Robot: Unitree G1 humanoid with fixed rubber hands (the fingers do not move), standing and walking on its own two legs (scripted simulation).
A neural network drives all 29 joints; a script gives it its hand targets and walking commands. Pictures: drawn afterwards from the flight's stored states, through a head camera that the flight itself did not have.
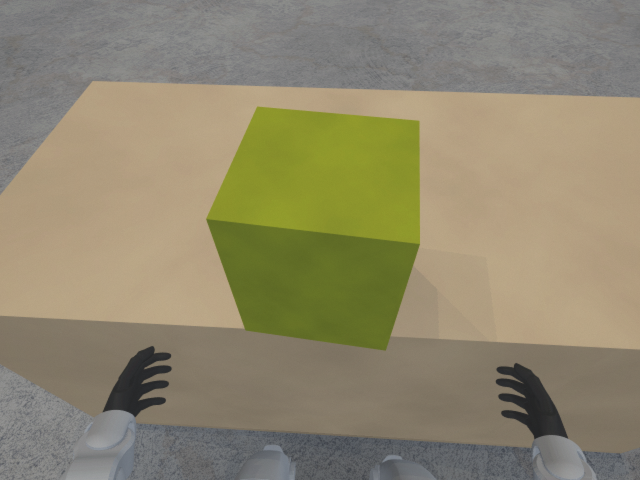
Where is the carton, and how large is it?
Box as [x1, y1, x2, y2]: [206, 107, 419, 350]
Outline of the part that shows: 257,107 206,218 245,329 385,350 419,245 418,121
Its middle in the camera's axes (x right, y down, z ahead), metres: +0.00 -0.01 +0.53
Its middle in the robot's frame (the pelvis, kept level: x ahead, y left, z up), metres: +0.42 +0.03 +0.06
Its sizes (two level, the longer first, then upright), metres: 0.210 0.200 0.250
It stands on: a pedestal, 0.66 m high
